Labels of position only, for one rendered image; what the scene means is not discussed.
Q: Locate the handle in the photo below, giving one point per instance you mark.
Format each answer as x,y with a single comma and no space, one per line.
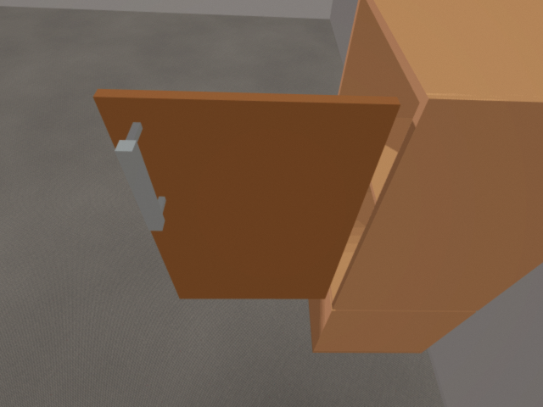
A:
131,161

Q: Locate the cupboard door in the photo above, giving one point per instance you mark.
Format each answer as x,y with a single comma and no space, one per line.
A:
262,189

